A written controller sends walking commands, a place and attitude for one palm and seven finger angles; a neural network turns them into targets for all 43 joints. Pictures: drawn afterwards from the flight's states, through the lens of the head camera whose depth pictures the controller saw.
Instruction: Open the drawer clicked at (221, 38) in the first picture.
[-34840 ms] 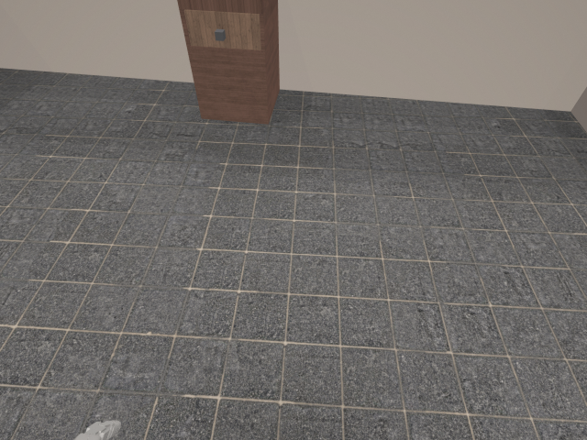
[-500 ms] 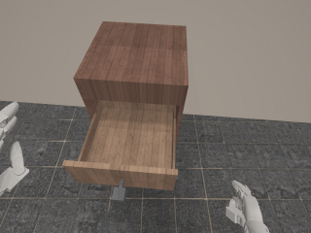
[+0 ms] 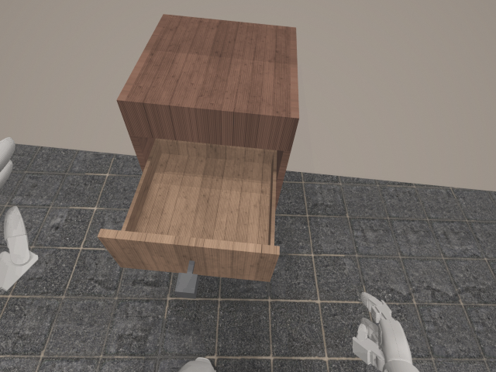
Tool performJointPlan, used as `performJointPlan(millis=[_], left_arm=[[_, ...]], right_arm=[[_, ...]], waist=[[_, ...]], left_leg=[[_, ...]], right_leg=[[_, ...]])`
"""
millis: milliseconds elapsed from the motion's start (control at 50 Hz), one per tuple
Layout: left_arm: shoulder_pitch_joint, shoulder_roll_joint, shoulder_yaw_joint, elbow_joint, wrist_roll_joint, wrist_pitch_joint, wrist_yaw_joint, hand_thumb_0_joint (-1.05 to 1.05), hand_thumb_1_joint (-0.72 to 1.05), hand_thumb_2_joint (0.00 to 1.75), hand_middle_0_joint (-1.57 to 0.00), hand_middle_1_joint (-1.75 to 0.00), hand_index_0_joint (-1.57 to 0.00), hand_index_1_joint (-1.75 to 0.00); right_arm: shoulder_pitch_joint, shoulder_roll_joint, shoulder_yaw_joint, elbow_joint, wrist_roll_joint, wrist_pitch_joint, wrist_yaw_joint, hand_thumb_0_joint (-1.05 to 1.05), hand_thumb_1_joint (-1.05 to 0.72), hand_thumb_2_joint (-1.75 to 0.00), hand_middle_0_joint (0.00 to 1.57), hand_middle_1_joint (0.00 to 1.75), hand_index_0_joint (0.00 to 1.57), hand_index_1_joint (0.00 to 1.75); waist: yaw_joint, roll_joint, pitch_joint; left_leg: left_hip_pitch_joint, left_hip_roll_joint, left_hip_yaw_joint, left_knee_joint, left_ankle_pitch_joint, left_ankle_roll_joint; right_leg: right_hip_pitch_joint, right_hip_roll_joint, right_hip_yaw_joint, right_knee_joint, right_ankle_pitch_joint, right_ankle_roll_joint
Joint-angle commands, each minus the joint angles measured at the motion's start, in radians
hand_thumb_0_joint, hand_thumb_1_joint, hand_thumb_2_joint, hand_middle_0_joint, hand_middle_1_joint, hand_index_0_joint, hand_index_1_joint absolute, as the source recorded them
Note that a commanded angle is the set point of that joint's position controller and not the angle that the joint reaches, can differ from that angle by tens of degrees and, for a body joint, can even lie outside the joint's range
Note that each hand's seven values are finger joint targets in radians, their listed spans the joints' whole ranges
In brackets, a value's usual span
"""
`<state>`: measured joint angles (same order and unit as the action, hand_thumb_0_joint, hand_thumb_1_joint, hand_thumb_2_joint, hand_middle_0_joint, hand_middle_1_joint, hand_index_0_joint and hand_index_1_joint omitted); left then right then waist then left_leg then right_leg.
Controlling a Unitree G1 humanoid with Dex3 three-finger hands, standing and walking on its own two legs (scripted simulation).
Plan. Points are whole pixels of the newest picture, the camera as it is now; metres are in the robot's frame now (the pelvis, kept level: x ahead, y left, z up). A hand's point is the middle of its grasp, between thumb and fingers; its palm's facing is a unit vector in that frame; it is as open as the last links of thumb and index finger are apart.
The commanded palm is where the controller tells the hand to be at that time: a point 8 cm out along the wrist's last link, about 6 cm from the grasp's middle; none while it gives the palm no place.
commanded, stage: step back with the hand held close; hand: left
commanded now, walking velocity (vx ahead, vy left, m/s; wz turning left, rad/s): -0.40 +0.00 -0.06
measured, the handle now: (189, 277) +0.33 +0.15 -0.22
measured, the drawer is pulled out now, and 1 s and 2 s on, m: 0.30 0.30 0.30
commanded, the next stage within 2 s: stop stepping back and stand still in 0.54 s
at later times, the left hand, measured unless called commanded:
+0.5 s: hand (33, 330) +0.14 +0.21 +0.17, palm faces +0.26 -0.87 -0.43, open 7.4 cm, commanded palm +0.07 +0.26 +0.19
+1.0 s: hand out of the picture +0.02 +0.13 +0.17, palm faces +0.35 -0.79 -0.50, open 7.4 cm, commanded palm -0.05 +0.17 +0.19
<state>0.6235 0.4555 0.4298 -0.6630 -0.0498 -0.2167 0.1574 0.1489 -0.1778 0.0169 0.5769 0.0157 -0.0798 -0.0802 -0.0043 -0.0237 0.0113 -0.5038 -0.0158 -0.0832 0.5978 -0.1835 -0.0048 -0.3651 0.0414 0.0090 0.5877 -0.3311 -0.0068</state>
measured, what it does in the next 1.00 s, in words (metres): walks backwards: left foot, then right foot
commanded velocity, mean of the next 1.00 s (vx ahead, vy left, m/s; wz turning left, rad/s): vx -0.17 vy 0.08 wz -0.03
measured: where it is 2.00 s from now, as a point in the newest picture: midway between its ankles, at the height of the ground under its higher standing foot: outside the picture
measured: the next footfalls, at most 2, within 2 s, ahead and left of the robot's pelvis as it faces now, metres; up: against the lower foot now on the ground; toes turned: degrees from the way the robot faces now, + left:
left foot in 0.26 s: +0.02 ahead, +0.11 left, +0.00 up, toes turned -1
right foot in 0.66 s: -0.19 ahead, -0.16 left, +0.00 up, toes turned -3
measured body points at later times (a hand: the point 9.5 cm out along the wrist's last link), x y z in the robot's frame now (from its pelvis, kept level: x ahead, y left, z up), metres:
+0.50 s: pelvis -0.07 -0.01 +0.01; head -0.01 +0.02 +0.46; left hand +0.12 +0.25 +0.20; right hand +0.14 -0.22 -0.06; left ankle -0.02 +0.11 -0.73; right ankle -0.14 -0.15 -0.68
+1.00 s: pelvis -0.17 -0.11 +0.02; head -0.15 -0.13 +0.47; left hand +0.00 +0.17 +0.19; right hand -0.05 -0.39 -0.09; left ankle -0.24 +0.01 -0.68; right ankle -0.23 -0.16 -0.73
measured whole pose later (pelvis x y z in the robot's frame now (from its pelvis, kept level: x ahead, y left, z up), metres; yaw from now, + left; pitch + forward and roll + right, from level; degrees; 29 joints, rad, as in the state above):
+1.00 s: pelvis -0.17 -0.11 +0.02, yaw +1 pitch +3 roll +4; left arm 0.65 0.35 0.33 -0.48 -0.02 -0.22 0.17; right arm 0.25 -0.28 -0.04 0.65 0.03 -0.05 -0.09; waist -0.04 -0.02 -0.02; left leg -0.31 -0.04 0.08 0.73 -0.41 0.02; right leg -0.17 0.00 -0.07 0.41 -0.30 -0.08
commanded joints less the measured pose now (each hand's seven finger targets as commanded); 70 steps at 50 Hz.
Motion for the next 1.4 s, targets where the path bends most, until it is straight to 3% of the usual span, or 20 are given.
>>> performJointPlan(millis=[0, 60, 100, 140, 200, 240, 280, 300, 580, 640, 660, 680, 700, 780, 840, 960, 1040, 1120, 1260, 1380], left_arm=[[0.054, 0.116, 0.095, -0.219, -0.015, -0.076, -0.001, 0.00, 0.90, 0.90, -0.20, -0.30, -0.20, -0.30], [0.080, 0.136, 0.103, -0.223, -0.027, -0.063, -0.006, 0.00, 0.90, 0.90, -0.20, -0.30, -0.20, -0.30], [0.056, 0.140, 0.097, -0.219, -0.030, -0.059, 0.002, 0.00, 0.90, 0.90, -0.20, -0.30, -0.20, -0.30], [0.041, 0.171, 0.126, -0.200, -0.023, -0.048, 0.014, 0.00, 0.90, 0.90, -0.20, -0.30, -0.20, -0.30], [0.021, 0.119, 0.085, -0.155, -0.007, -0.029, 0.008, 0.00, 0.90, 0.90, -0.20, -0.30, -0.20, -0.30], [-0.042, 0.134, 0.081, -0.197, 0.008, -0.038, 0.006, 0.00, 0.90, 0.90, -0.20, -0.30, -0.20, -0.30], [-0.005, 0.094, 0.045, -0.156, -0.001, -0.057, -0.002, 0.00, 0.90, 0.90, -0.20, -0.30, -0.20, -0.30], [0.000, 0.110, 0.061, -0.192, -0.004, -0.055, -0.010, 0.00, 0.90, 0.90, -0.20, -0.30, -0.20, -0.30], [0.056, 0.123, 0.112, -0.258, -0.044, -0.047, -0.034, 0.00, 0.90, 0.90, -0.20, -0.30, -0.20, -0.30], [0.122, 0.162, 0.162, -0.249, -0.043, -0.066, -0.051, 0.00, 0.90, 0.90, -0.20, -0.30, -0.20, -0.30], [0.155, 0.159, 0.162, -0.225, -0.042, -0.073, -0.051, 0.00, 0.90, 0.90, -0.20, -0.30, -0.20, -0.30], [0.152, 0.189, 0.176, -0.216, -0.025, -0.075, -0.039, 0.00, 0.90, 0.90, -0.20, -0.30, -0.20, -0.30], [0.156, 0.169, 0.157, -0.168, -0.025, -0.066, -0.023, 0.00, 0.90, 0.90, -0.20, -0.30, -0.20, -0.30], [0.175, 0.126, 0.148, -0.031, 0.001, -0.051, 0.013, 0.00, 0.90, 0.90, -0.20, -0.30, -0.20, -0.30], [0.042, 0.093, 0.062, 0.011, 0.015, -0.070, 0.023, 0.00, 0.90, 0.90, -0.20, -0.30, -0.20, -0.30], [0.018, 0.088, 0.025, -0.073, 0.030, -0.080, 0.045, 0.00, 0.90, 0.90, -0.20, -0.30, -0.20, -0.30], [0.072, 0.135, 0.071, -0.167, 0.025, -0.086, 0.043, 0.00, 0.90, 0.90, -0.20, -0.30, -0.20, -0.30], [0.075, 0.118, 0.059, -0.182, 0.009, -0.091, 0.021, 0.00, 0.90, 0.90, -0.20, -0.30, -0.20, -0.30], [-0.016, 0.067, 0.017, -0.048, -0.002, -0.045, 0.017, 0.00, 0.90, 0.90, -0.20, -0.30, -0.20, -0.30], [-0.103, 0.066, -0.019, -0.125, 0.017, -0.027, 0.024, 0.00, 0.90, 0.90, -0.20, -0.30, -0.20, -0.30]], right_arm=[[-0.112, -0.160, -0.061, -0.140, -0.003, -0.057, 0.010, 0.00, -0.90, -0.90, 0.20, 0.30, 0.20, 0.30], [-0.109, -0.151, -0.080, -0.141, 0.015, -0.052, 0.013, 0.00, -0.90, -0.90, 0.20, 0.30, 0.20, 0.30], [-0.118, -0.143, -0.086, -0.125, 0.020, -0.037, 0.016, 0.00, -0.90, -0.90, 0.20, 0.30, 0.20, 0.30], [-0.147, -0.144, -0.088, -0.115, 0.010, -0.023, 0.005, 0.00, -0.90, -0.90, 0.20, 0.30, 0.20, 0.30], [-0.144, -0.107, -0.045, -0.115, 0.000, 0.002, -0.013, 0.00, -0.90, -0.90, 0.20, 0.30, 0.20, 0.30], [-0.169, -0.140, -0.075, -0.116, -0.007, -0.001, -0.023, 0.00, -0.90, -0.90, 0.20, 0.30, 0.20, 0.30], [-0.106, -0.127, -0.084, -0.105, -0.019, -0.035, 0.004, 0.00, -0.90, -0.90, 0.20, 0.30, 0.20, 0.30], [-0.109, -0.131, -0.086, -0.108, -0.038, -0.045, 0.005, 0.00, -0.90, -0.90, 0.20, 0.30, 0.20, 0.30], [-0.113, -0.151, -0.067, -0.086, -0.027, -0.077, 0.042, 0.00, -0.90, -0.90, 0.20, 0.30, 0.20, 0.30], [-0.113, -0.155, -0.071, -0.108, -0.007, -0.060, 0.054, 0.00, -0.90, -0.90, 0.20, 0.30, 0.20, 0.30], [-0.097, -0.129, -0.068, -0.117, 0.003, -0.045, 0.058, 0.00, -0.90, -0.90, 0.20, 0.30, 0.20, 0.30], [-0.096, -0.117, -0.071, -0.135, 0.020, -0.025, 0.057, 0.00, -0.90, -0.90, 0.20, 0.30, 0.20, 0.30], [-0.087, -0.120, -0.076, -0.140, 0.046, -0.024, 0.050, 0.00, -0.90, -0.90, 0.20, 0.30, 0.20, 0.30], [-0.105, -0.094, -0.053, -0.120, 0.021, 0.008, 0.005, 0.00, -0.90, -0.90, 0.20, 0.30, 0.20, 0.30], [-0.100, -0.131, -0.057, -0.113, 0.015, -0.017, -0.013, 0.00, -0.90, -0.90, 0.20, 0.30, 0.20, 0.30], [-0.062, -0.142, -0.066, -0.133, 0.006, -0.030, -0.004, 0.00, -0.90, -0.90, 0.20, 0.30, 0.20, 0.30], [-0.035, -0.136, -0.067, -0.139, 0.004, -0.014, 0.014, 0.00, -0.90, -0.90, 0.20, 0.30, 0.20, 0.30], [-0.029, -0.167, -0.080, -0.158, 0.010, -0.027, 0.026, 0.00, -0.90, -0.90, 0.20, 0.30, 0.20, 0.30], [-0.012, -0.147, -0.061, -0.128, 0.017, -0.040, 0.012, 0.00, -0.90, -0.90, 0.20, 0.30, 0.20, 0.30], [-0.028, -0.149, -0.040, -0.126, 0.002, -0.063, 0.004, 0.00, -0.90, -0.90, 0.20, 0.30, 0.20, 0.30]], waist=[[0.014, 0.141, -0.255], [0.006, -0.026, -0.340], [-0.003, -0.116, -0.265], [0.012, -0.113, -0.200], [-0.021, -0.046, -0.060], [-0.008, 0.244, -0.099], [-0.003, 0.161, -0.179], [0.008, 0.238, -0.222], [0.007, 0.292, -0.249], [0.023, 0.191, -0.285], [0.014, 0.043, -0.281], [0.009, -0.191, -0.249], [-0.008, -0.283, -0.199], [-0.031, -0.075, -0.146], [-0.029, -0.121, -0.050], [0.003, -0.148, -0.116], [-0.008, -0.051, -0.153], [-0.006, 0.127, -0.084], [-0.039, -0.033, 0.025], [-0.031, 0.082, 0.000]], left_leg=[[0.039, 0.172, -0.106, -0.105, 0.269, 0.081], [0.107, 0.072, -0.008, 0.053, 0.154, 0.025], [0.125, -0.021, 0.047, 0.261, -0.132, -0.014], [0.094, -0.024, 0.013, 0.384, -0.260, -0.014], [0.155, 0.025, 0.025, -0.157, -0.057, 0.003], [0.202, 0.282, -0.205, -0.273, 0.604, 0.081], [0.324, 0.359, -0.150, -0.180, 0.865, 0.143], [0.237, 0.370, -0.182, -0.194, 0.748, 0.158], [0.320, 0.287, -0.101, -0.162, 0.456, 0.124], [0.260, 0.188, 0.002, -0.032, 0.248, 0.065], [0.241, 0.100, 0.102, 0.087, 0.051, 0.025], [0.041, 0.003, 0.154, 0.313, -0.229, -0.007], [-0.055, -0.060, 0.079, 0.526, -0.303, -0.011], [-0.121, 0.012, 0.068, 0.509, -0.214, -0.018], [-0.068, 0.012, 0.110, 0.350, -0.239, 0.006], [0.073, -0.007, 0.165, 0.022, -0.227, 0.048], [0.245, -0.001, 0.165, -0.208, -0.032, 0.060], [0.281, 0.152, 0.007, -0.253, -0.044, 0.114], [0.174, 0.079, 0.065, -0.165, -0.196, 0.073], [0.221, 0.183, -0.064, -0.281, -0.105, 0.103]], right_leg=[[0.239, -0.072, 0.056, -0.018, 0.345, -0.005], [0.209, -0.194, 0.167, -0.118, 0.420, -0.056], [0.060, -0.342, 0.300, -0.252, 0.336, -0.137], [-0.009, -0.373, 0.296, -0.300, 0.264, -0.180], [0.007, -0.190, 0.082, -0.134, 0.370, -0.062], [0.006, -0.038, -0.014, 0.169, 0.129, 0.012], [-0.067, -0.025, 0.047, 0.363, -0.153, 0.004], [-0.031, -0.034, 0.062, 0.451, -0.199, 0.015], [0.066, -0.009, -0.028, -0.012, -0.052, 0.023], [0.211, -0.050, -0.049, -0.247, 0.222, 0.025], [0.206, -0.134, -0.004, -0.323, 0.319, 0.013], [0.245, -0.317, 0.208, -0.331, 0.627, -0.020], [0.235, -0.363, 0.242, -0.262, 0.876, 0.007], [0.305, -0.323, 0.112, -0.191, 0.802, -0.079], [0.314, -0.338, 0.142, -0.218, 0.803, -0.059], [0.464, -0.347, 0.156, -0.231, 0.868, 0.007], [0.412, -0.281, 0.119, -0.211, 0.666, 0.020], [0.209, -0.151, 0.060, -0.166, 0.143, 0.048], [0.136, -0.165, 0.161, -0.281, -0.073, -0.043], [0.136, -0.074, 0.021, -0.133, 0.077, -0.013]])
